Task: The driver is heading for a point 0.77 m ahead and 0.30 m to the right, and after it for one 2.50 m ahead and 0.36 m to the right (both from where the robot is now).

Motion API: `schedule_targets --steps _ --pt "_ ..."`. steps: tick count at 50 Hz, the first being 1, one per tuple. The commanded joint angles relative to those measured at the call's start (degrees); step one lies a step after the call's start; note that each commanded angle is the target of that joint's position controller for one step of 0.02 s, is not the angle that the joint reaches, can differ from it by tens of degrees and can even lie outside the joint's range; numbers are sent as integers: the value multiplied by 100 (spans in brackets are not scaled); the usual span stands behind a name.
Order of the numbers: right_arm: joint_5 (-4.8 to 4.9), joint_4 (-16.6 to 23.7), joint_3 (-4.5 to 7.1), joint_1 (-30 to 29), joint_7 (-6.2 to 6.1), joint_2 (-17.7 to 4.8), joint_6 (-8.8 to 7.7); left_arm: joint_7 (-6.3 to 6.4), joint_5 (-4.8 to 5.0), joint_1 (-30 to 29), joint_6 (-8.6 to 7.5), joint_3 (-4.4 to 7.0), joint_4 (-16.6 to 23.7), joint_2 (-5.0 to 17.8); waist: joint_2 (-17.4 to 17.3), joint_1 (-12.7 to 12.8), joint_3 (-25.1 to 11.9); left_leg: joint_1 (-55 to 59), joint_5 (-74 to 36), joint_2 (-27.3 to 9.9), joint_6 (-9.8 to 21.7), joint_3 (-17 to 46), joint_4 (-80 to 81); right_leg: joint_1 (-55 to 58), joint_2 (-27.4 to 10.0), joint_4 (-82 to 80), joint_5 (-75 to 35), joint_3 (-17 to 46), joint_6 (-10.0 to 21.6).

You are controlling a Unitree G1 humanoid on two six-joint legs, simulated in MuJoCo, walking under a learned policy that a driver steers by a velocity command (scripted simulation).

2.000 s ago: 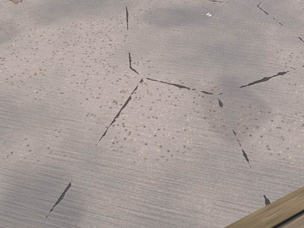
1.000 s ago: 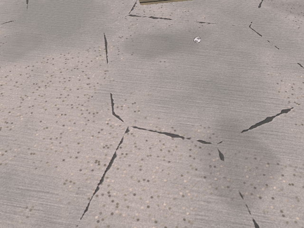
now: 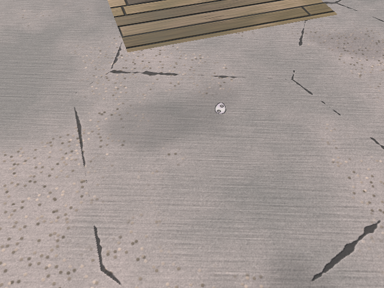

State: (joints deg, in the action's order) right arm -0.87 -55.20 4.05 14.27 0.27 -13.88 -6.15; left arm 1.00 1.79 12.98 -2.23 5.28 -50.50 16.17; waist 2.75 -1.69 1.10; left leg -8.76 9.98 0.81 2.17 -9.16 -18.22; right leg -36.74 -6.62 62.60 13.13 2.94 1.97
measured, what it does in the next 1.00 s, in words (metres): walks ahead, turning right: right foot, then left foot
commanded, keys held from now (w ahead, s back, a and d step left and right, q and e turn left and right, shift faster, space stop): w+e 1.00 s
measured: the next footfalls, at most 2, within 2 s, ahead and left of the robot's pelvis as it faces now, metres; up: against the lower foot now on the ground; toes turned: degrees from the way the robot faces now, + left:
right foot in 0.30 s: +0.31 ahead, -0.16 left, +0.00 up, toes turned -14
left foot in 0.78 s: +0.65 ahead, -0.06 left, +0.00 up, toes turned -30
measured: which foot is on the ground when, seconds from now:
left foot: down 0.00-0.28, up 0.30-0.76, down 0.78-1.00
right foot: up 0.00-0.28, down 0.30-0.80, up 0.82-1.00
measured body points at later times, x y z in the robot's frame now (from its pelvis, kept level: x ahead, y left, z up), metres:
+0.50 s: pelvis +0.27 -0.09 +0.00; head +0.30 -0.10 +0.44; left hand +0.42 +0.16 -0.12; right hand +0.35 -0.39 -0.11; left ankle +0.34 +0.08 -0.67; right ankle +0.27 -0.15 -0.75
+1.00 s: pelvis +0.55 -0.13 +0.00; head +0.57 -0.14 +0.45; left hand +0.81 +0.03 -0.11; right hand +0.46 -0.41 -0.12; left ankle +0.61 -0.04 -0.75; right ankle +0.48 -0.26 -0.66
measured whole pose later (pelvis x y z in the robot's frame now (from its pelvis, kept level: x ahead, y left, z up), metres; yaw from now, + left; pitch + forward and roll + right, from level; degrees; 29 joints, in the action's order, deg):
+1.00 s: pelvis +0.55 -0.13 +0.00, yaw -35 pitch +1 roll +2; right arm -0.5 -47.9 4.0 13.7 0.6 -14.8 -5.9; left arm 0.5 1.6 14.7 -1.1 4.9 -39.6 17.7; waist 3.0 -1.7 1.3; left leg -11.7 10.6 1.4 1.3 -5.5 -21.2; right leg -35.1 -4.2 65.0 17.9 3.4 0.8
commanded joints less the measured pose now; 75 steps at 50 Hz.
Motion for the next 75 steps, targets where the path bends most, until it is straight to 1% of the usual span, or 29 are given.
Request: schedule_targets --steps 1,10,12,14,15,16,17,18,20,24,30,35,38,39,40,41,42,43,46,58,61,63,64,65,66,67,69,71,75 --pt "-12 320 156 -338 -90 -759 -96 -42 -51 136 24 45 328 125 -605 207 128 -22 -970 -1600 804 710 1192 -326 -236 -561 -885 282 -57" --pt "171 203 279 296 -170 -1130 177 -393 -52 -1341 -10 -76 1074 62 -497 -199 486 1335 -2006 -1852 570 -187 708 -383 75 -2512 -958 -560 201" --pt "211 269 326 173 -183 -1291 253 -431 -49 -1125 16 12 1151 253 -701 47 195 1527 -3849 -1861 446 -362 -6 240 421 -2558 -377 -883 408" --pt "260 345 338 -24 -193 -1384 342 -403 -12 117 30 258 902 676 -714 802 -512 1210 -4930 -1627 227 -584 -1828 1986 951 -2957 -390 -1132 739" --pt "184 427 283 4 -203 -1267 320 -288 -13 1095 71 480 649 1145 -306 1211 -1043 -51 -3612 -1411 -60 -598 -3471 3762 713 -3159 -519 -399 1023" --pt "-61 765 -2 505 -116 -317 168 -231 38 1046 43 583 618 1833 1292 514 -1413 -2779 1818 -270 -434 -235 -5562 5715 -813 -3558 118 2759 2051" --pt "193 894 2 24 -29 -624 -115 -254 -69 1281 -46 436 823 1474 749 805 -2233 -3561 2489 72 -363 1216 -6363 6167 -1338 -4571 893 4550 2416" --pt "419 1057 81 -606 24 -919 -262 -266 -129 1100 -126 318 781 1073 384 930 -1467 -4122 1940 -236 -168 1374 -6314 5795 -1188 -4695 442 3753 2040" --pt "192 942 95 -644 -40 -891 -310 -254 -93 270 -183 176 936 636 -347 437 -662 -3493 1121 -703 -60 1376 -5298 4113 -700 -4706 -620 2368 1600" --pt "46 981 153 -478 -46 -815 -35 -147 -125 -26 -231 147 1082 704 -268 28 -380 -2589 657 -798 -367 1309 -4149 2663 -367 -5014 -1754 1574 1568" --pt "59 1400 8 -1711 7 -509 -17 -11 -64 495 -182 204 967 886 96 473 -30 -2187 -1474 -288 -531 1137 -1642 2155 130 -5005 -1046 1051 1109" --pt "139 1622 69 -1994 106 -792 -121 13 -29 825 -109 194 840 805 282 542 -57 -1986 -1190 -147 -366 1350 -953 2823 -142 -4361 -706 1728 963" --pt "132 1452 188 -1232 106 -1005 -224 42 -60 665 -43 164 931 726 498 94 -323 -939 -676 -57 -92 1189 -613 2927 -2 -3595 -1233 1958 762" --pt "38 1343 274 -514 73 -1225 -257 21 -96 575 -57 65 1030 472 332 -258 -911 296 -665 -530 185 1543 -756 2520 309 -2558 -1265 1679 562" --pt "-74 1254 397 365 21 -1700 -236 19 -69 1002 -90 -36 1178 143 -758 -339 -1851 2418 -100 -1819 871 3296 -714 933 975 -630 -17 955 137" --pt "33 1080 399 631 71 -1642 -150 27 45 1405 -127 -80 1265 236 -2233 -184 -2211 3137 1318 -2592 1386 5402 -75 -459 1082 691 2176 680 -18" --pt "120 1213 255 330 69 -1109 -107 26 89 1135 -109 43 1172 796 -1448 -272 -1419 2543 2175 -2430 1174 5010 124 -959 704 1253 1829 814 -53" --pt "109 1282 184 52 41 -881 -40 22 32 639 -70 79 1251 924 -974 -300 -815 1801 1876 -2203 932 4113 171 -994 494 1338 1370 582 -68" --pt "-1 1212 88 -304 29 -631 -19 -43 -62 287 -14 77 1362 632 -789 -37 -22 145 56 -1579 687 2465 558 -294 18 665 683 463 -31" --pt "191 752 179 202 -9 -1173 112 -294 -127 -1001 -89 -157 1931 43 -600 -239 144 380 -2686 -1395 708 495 627 448 342 -2571 -1353 -365 -74" --pt "332 649 207 194 0 -1403 211 -319 -200 -726 -147 -28 1878 377 -859 115 -134 842 -3633 -1423 502 703 -183 1177 634 -3332 -1121 -447 149" --pt "266 644 101 240 -3 -1154 191 -214 -329 389 -160 179 1512 942 -620 681 -899 143 -3128 -927 52 480 -1703 3288 420 -3712 -3341 -308 444" --pt "29 814 -97 554 58 -635 115 -99 -555 923 -100 226 1508 1400 534 685 -1877 -1694 51 -403 -369 404 -3680 5497 -1261 -2928 -6175 1256 1208" --pt "133 606 -196 1172 93 -506 119 -103 -482 868 -37 108 1559 1178 1146 574 -3041 -2190 3290 -51 -547 1270 -4997 5981 -2234 -3117 -6549 2406 1973" --pt "316 579 3 809 87 -1121 198 -138 -361 722 32 79 1564 981 528 729 -2754 -2339 3213 -305 -544 1584 -5356 5324 -1796 -3335 -5700 1807 1742" --pt "375 749 11 383 53 -1075 276 -149 -259 324 32 29 1528 858 455 573 -1961 -2796 2976 -459 -516 1396 -5263 4757 -1500 -3521 -4796 1297 1478" --pt "202 681 17 336 -115 -871 554 -147 -264 -389 -14 -76 1442 511 272 167 -972 -2282 2280 -720 -634 1246 -4720 2948 -1098 -4288 -3069 620 1197" --pt "176 649 29 776 -212 -711 770 -123 -355 -935 -37 -3 1418 646 672 -201 -741 -1631 1776 -613 -811 990 -4603 1947 -1063 -4666 -2580 133 1279" --pt "131 962 64 259 -209 -689 876 23 -319 -1030 -33 41 1248 664 447 -80 -695 -1499 942 -706 -643 920 -3730 1822 -1095 -4811 -1655 -368 1145"
Over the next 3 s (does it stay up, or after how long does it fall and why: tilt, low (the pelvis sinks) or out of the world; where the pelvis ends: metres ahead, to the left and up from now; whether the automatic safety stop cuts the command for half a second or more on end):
stays up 0.74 -0.25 -0.01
